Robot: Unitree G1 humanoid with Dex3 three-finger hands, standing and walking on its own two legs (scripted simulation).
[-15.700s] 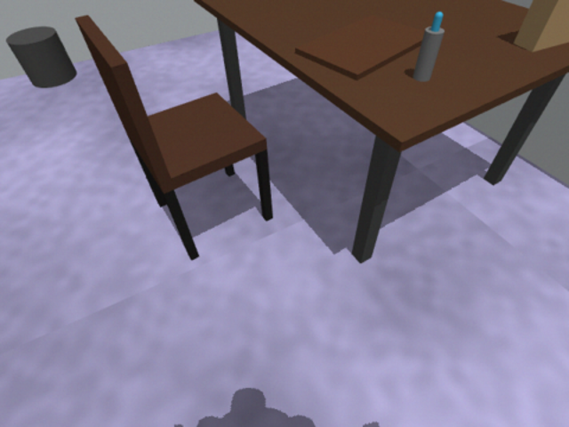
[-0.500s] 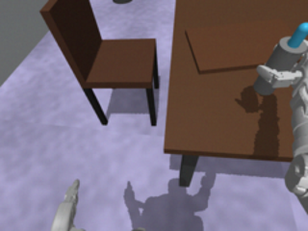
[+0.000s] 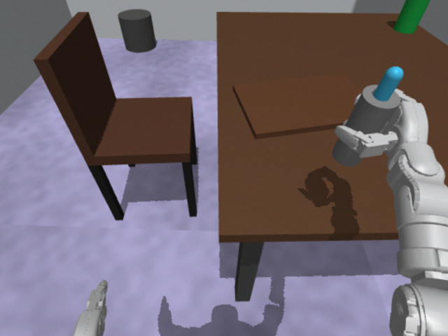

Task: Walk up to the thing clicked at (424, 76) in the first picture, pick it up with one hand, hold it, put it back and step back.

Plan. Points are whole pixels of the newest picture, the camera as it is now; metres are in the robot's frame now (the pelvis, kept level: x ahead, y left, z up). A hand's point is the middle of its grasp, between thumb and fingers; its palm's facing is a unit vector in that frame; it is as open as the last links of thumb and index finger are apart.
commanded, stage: lift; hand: right
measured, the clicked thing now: (367, 119) +0.40 -0.19 +0.22
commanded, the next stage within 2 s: hold in 0.66 s
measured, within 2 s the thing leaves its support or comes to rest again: neither
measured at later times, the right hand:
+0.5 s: hand (381, 131) +0.35 -0.18 +0.24, palm faces +0.17 +0.99 +0.00, open 8.6 cm
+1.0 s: hand (394, 129) +0.32 -0.18 +0.26, palm faces +0.17 +0.99 -0.01, open 8.5 cm
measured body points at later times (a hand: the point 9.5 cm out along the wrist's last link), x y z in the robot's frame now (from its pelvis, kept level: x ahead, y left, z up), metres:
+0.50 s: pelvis -0.02 +0.01 +0.01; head -0.05 +0.03 +0.46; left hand +0.15 +0.26 -0.06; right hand +0.33 -0.23 +0.24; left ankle -0.01 +0.14 -0.72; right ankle +0.00 -0.13 -0.72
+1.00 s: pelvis -0.02 +0.00 +0.01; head -0.06 +0.04 +0.46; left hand +0.15 +0.26 -0.06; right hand +0.31 -0.23 +0.26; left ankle -0.01 +0.14 -0.72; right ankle +0.00 -0.13 -0.72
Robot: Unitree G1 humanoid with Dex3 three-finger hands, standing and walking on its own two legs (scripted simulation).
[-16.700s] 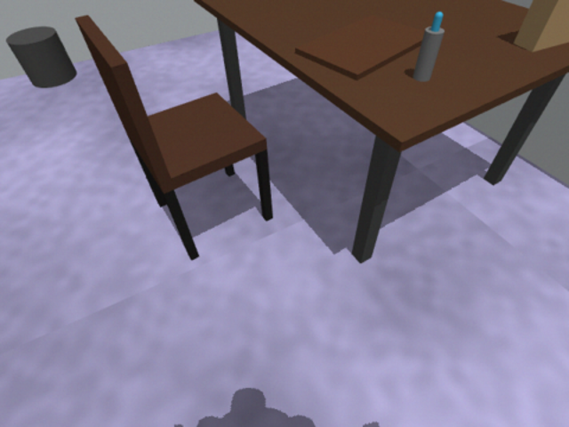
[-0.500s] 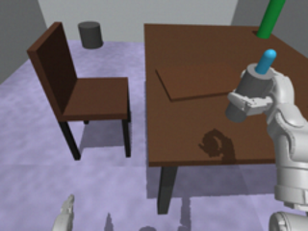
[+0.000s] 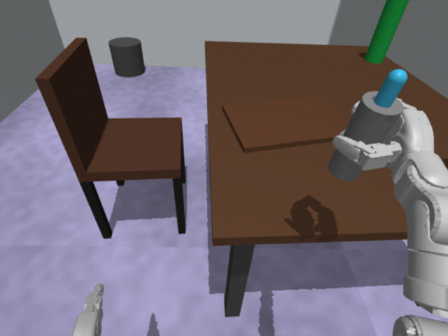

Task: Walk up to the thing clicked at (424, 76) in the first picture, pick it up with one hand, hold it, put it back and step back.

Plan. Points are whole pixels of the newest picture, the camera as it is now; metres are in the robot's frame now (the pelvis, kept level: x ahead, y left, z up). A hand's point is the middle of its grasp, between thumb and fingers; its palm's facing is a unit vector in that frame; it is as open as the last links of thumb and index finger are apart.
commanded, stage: hold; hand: right
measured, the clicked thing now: (367, 128) +0.34 -0.17 +0.27
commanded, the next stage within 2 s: none
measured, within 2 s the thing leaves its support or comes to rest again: neither
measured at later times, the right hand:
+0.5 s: hand (365, 125) +0.35 -0.18 +0.26, palm faces +0.14 +0.99 +0.00, open 8.5 cm
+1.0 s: hand (366, 126) +0.35 -0.18 +0.26, palm faces +0.15 +0.99 -0.01, open 8.5 cm
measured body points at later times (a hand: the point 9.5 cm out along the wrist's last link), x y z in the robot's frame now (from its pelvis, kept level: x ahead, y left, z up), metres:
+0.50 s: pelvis +0.01 +0.00 +0.00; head -0.03 +0.04 +0.45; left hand +0.18 +0.26 -0.07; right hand +0.34 -0.23 +0.27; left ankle +0.01 +0.14 -0.73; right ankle +0.02 -0.13 -0.73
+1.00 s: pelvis +0.01 +0.00 +0.00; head -0.03 +0.04 +0.45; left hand +0.19 +0.26 -0.07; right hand +0.34 -0.23 +0.26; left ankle +0.01 +0.14 -0.73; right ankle +0.02 -0.13 -0.73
